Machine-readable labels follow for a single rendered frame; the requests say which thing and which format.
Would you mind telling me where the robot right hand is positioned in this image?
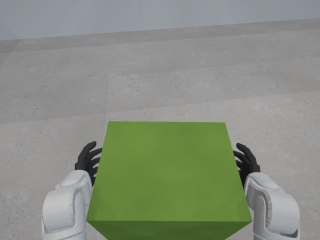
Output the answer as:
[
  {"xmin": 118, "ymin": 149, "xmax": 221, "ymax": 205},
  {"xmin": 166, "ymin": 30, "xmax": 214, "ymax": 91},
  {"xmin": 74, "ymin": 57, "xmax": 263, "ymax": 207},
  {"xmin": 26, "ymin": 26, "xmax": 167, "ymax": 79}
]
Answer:
[{"xmin": 233, "ymin": 143, "xmax": 261, "ymax": 189}]

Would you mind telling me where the right robot forearm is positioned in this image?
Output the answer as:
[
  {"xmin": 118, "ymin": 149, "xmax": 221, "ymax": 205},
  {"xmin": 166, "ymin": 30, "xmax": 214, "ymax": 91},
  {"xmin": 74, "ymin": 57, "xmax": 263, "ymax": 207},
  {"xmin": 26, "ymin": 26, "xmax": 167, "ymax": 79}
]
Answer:
[{"xmin": 243, "ymin": 172, "xmax": 300, "ymax": 240}]

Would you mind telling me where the robot left hand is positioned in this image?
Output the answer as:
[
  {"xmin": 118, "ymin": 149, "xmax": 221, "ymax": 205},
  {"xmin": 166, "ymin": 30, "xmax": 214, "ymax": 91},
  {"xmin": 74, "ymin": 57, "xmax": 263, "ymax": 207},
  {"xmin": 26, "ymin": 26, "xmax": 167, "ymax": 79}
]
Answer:
[{"xmin": 75, "ymin": 141, "xmax": 103, "ymax": 187}]

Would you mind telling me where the left robot forearm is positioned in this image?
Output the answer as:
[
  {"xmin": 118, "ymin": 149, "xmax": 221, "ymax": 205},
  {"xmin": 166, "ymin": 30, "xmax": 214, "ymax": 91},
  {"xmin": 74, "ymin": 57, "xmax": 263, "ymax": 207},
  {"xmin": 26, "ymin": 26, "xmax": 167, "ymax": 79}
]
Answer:
[{"xmin": 41, "ymin": 170, "xmax": 93, "ymax": 240}]

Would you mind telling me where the carton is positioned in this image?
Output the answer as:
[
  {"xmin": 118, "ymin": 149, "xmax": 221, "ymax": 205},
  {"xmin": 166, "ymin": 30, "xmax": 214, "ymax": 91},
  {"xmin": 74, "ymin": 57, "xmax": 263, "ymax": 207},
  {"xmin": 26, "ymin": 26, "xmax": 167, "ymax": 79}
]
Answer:
[{"xmin": 86, "ymin": 121, "xmax": 252, "ymax": 240}]

